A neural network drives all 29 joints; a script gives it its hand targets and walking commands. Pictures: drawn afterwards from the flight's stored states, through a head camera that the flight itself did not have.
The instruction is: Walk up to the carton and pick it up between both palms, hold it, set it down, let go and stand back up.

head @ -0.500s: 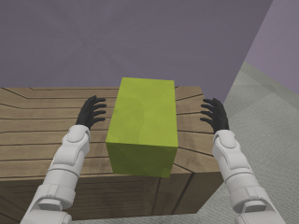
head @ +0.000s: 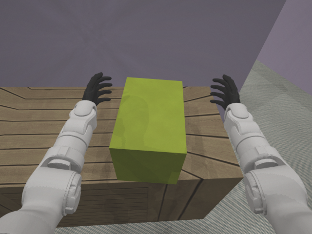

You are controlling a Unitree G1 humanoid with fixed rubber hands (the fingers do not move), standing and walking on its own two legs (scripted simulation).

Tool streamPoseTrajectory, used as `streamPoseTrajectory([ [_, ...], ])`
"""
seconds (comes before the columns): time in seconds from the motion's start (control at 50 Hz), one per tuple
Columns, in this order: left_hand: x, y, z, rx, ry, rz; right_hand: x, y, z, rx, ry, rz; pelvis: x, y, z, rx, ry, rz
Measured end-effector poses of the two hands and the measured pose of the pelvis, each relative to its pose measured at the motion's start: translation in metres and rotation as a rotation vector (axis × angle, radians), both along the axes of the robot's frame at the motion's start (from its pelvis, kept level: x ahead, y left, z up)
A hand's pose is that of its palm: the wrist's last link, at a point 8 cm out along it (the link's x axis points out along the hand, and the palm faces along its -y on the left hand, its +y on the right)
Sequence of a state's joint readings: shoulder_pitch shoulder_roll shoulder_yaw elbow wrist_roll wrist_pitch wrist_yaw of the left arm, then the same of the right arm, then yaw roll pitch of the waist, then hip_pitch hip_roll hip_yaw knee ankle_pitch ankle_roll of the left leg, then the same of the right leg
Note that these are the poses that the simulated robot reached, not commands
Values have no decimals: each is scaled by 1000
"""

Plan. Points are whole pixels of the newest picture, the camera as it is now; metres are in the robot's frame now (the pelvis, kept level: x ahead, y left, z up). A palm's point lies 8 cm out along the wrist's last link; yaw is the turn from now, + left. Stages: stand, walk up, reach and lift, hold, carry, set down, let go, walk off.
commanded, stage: reach and lift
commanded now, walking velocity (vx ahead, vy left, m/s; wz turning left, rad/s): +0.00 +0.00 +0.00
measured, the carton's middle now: (150, 129) +0.46 +0.05 -0.06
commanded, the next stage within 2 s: none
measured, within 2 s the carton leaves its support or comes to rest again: neither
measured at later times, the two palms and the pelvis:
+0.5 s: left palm (93, 127) +0.40 +0.22 +0.01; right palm (222, 129) +0.42 -0.17 +0.03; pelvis -0.02 +0.01 -0.02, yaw -1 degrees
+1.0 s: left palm (103, 129) +0.40 +0.20 +0.00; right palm (207, 129) +0.42 -0.13 +0.02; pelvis -0.01 +0.01 -0.02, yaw -1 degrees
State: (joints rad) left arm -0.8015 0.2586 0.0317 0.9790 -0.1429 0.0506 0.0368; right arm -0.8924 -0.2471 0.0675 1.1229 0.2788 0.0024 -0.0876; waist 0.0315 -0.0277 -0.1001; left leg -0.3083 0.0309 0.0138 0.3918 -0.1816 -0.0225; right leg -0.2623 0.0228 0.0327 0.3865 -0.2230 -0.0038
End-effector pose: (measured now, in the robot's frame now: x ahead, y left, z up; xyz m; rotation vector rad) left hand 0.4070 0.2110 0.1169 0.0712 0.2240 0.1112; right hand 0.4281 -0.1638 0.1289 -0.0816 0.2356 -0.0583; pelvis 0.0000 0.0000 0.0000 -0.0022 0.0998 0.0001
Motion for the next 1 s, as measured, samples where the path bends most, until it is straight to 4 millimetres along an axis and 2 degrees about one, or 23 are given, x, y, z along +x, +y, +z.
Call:
streamPoseTrajectory([
  [0.12, -4, 8, -16, -1, 7, 20, -3, 0, -15, -20, 34, 6, -3, 1, -1, -6, 31, -3],
  [0.28, -13, 16, -57, -29, 38, 40, -10, -2, -44, -30, 62, 5, -9, 7, -6, -18, 116, -7],
  [0.4, -13, 16, -86, -34, 49, 44, -14, -4, -74, -29, 85, 2, -14, 11, -13, -22, 207, -10],
  [0.54, -8, 8, -108, -41, 33, 40, -10, -3, -99, -17, 76, 8, -16, 12, -20, -23, 290, -12],
  [0.66, -6, -1, -116, -52, 29, 32, -4, -2, -108, -5, 55, 12, -13, 11, -22, -22, 316, -13],
  [0.8, -3, -11, -114, -66, 9, 21, 0, 4, -107, 22, 28, 4, -10, 9, -22, -20, 322, -13],
  [1.0, -5, -15, -114, -77, -1, 30, -4, 35, -112, 75, 26, 12, -11, 10, -22, -22, 320, -13],
])
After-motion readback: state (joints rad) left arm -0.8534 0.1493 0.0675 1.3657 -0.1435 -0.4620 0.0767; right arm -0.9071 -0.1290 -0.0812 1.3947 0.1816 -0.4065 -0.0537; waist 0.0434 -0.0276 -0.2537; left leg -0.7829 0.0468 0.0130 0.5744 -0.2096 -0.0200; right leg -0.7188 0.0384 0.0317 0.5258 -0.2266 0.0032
